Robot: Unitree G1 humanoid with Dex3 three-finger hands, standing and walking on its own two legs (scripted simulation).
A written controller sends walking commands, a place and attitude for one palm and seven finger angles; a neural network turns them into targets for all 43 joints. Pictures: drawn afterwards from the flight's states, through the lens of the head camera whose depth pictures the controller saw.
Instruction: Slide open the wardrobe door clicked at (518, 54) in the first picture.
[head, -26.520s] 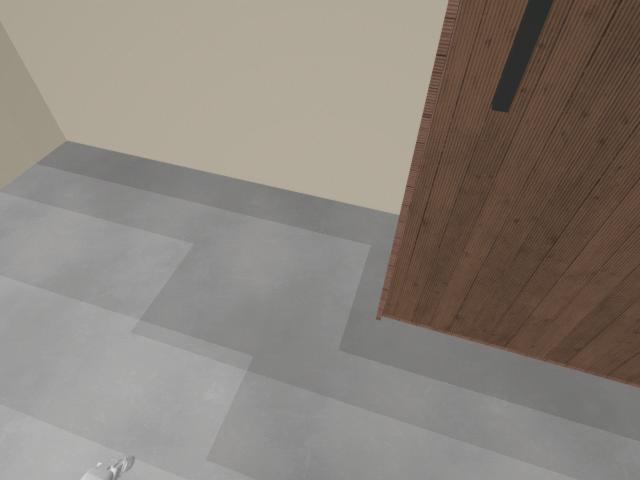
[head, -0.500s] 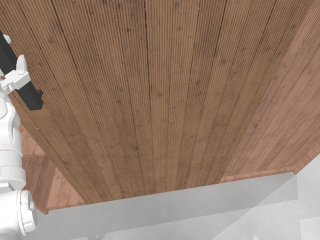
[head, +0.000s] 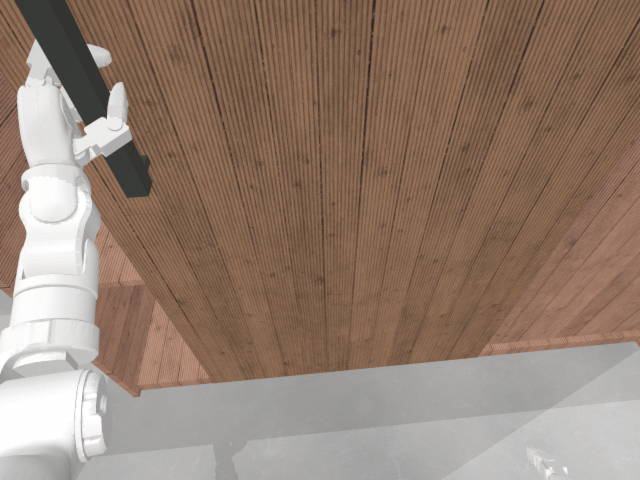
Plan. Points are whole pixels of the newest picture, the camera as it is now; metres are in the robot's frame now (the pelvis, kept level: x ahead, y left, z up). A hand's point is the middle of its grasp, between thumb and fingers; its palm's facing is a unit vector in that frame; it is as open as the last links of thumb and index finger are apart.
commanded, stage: stop walking and hold the door there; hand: left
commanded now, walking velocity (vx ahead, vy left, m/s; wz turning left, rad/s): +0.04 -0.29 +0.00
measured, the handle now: (91, 75) +0.46 +0.25 +0.28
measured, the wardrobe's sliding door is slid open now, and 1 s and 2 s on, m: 0.24 0.24 0.24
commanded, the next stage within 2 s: loosen the grip on the handle in 1.12 s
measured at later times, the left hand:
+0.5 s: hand (117, 122) +0.42 +0.23 +0.24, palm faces +0.33 -0.93 -0.16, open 6.4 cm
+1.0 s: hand (116, 122) +0.42 +0.22 +0.24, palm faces +0.28 -0.95 -0.13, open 6.5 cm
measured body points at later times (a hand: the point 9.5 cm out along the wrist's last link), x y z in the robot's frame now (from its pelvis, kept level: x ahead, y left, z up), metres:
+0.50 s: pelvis +0.00 +0.00 +0.01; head +0.03 -0.01 +0.45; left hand +0.40 +0.27 +0.25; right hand +0.13 -0.28 -0.11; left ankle -0.01 +0.13 -0.73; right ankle -0.02 -0.08 -0.73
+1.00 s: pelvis -0.03 +0.03 +0.01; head -0.01 +0.01 +0.46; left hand +0.40 +0.27 +0.25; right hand +0.05 -0.22 -0.12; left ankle -0.01 +0.13 -0.73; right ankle -0.02 -0.08 -0.73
